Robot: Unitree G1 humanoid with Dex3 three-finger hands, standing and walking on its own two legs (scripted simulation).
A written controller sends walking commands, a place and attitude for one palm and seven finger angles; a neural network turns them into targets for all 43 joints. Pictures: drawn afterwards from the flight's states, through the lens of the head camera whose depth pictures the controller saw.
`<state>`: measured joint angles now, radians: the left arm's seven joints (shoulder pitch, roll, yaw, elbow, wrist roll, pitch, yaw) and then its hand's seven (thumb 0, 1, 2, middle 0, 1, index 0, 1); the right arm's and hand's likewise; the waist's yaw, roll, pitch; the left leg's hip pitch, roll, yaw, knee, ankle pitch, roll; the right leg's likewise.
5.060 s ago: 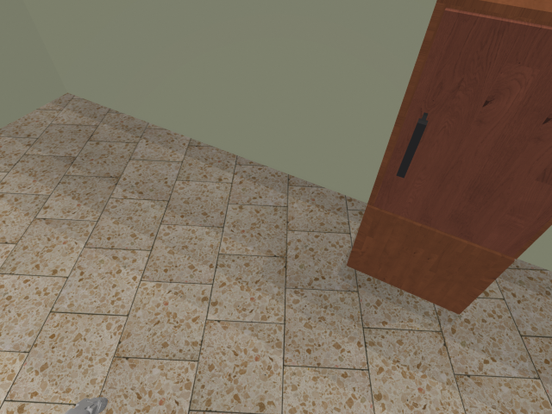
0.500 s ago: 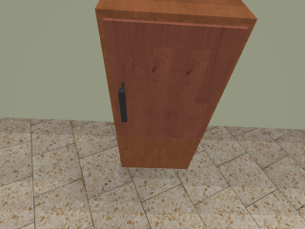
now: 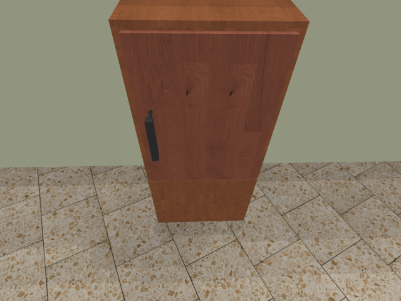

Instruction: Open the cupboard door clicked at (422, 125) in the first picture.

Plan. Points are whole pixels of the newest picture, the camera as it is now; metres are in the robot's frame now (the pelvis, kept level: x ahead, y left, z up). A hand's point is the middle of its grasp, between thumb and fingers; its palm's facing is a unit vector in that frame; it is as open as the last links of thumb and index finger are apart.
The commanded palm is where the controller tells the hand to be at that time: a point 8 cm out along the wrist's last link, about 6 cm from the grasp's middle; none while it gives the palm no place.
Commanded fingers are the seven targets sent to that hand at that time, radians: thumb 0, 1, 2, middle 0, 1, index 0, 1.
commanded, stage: come to a stop and stand still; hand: left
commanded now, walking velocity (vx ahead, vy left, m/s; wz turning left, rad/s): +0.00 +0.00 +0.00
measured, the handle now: (153, 136) +0.59 +0.18 -0.07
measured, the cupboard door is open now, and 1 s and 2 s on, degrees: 0 0 0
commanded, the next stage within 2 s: look again from close up in 0.08 s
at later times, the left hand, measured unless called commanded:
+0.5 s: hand out of the picture +0.02 +0.17 -0.18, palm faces +0.04 -0.98 -0.22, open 7.4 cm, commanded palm none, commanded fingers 0.00 0.90 0.90 -0.20 -0.30 -0.20 -0.30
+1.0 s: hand (113, 250) +0.22 +0.19 -0.02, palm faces +0.23 -0.97 -0.04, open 7.7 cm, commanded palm +0.14 +0.24 -0.08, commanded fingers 0.00 0.62 0.78 -0.22 -0.48 -0.22 -0.48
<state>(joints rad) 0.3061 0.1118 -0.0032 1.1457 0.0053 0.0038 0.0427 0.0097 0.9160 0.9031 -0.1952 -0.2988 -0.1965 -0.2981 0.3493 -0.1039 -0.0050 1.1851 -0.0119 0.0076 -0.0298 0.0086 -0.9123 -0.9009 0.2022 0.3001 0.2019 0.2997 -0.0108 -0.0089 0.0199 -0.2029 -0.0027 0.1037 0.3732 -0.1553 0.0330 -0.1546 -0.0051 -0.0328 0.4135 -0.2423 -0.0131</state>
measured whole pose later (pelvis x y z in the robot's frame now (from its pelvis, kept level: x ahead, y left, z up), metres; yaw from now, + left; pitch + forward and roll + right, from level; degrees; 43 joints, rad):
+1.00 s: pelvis +0.01 -0.01 -0.04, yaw +2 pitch +8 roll +1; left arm 0.34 0.15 0.14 0.21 -0.19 -0.36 -0.05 0.01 0.82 0.87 -0.20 -0.36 -0.20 -0.35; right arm 0.23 -0.23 -0.04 0.73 0.00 -0.23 -0.03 0.01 -0.91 -0.90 0.20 0.30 0.20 0.30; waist -0.02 -0.01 -0.10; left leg -0.56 0.00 0.07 0.75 -0.33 0.02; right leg -0.49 -0.03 -0.07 0.79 -0.43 -0.03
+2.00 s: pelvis -0.02 +0.01 -0.10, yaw +2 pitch +17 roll -4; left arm 0.18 0.32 0.32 0.23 -0.33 -0.44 -0.37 0.00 -0.32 0.38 -0.28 -1.09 -0.29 -1.09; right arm 0.21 -0.25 0.02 0.55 0.02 -0.20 -0.05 0.02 -0.91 -0.90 0.21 0.30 0.21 0.30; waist 0.00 0.02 -0.15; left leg -1.02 0.03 0.02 1.19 -0.47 0.06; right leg -0.89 -0.01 -0.11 1.14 -0.54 -0.01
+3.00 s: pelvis -0.01 +0.00 -0.10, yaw +2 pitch +19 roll -4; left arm 0.02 0.39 0.42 0.41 -0.36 -0.39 -0.47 -0.01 -0.50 0.30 -0.30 -1.20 -0.30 -1.20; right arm 0.24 -0.27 0.03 0.56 0.03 -0.17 -0.06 0.02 -0.91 -0.90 0.21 0.30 0.21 0.30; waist -0.01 0.02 -0.15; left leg -1.04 0.05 0.01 1.19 -0.48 0.04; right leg -0.91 0.01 -0.12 1.14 -0.56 -0.03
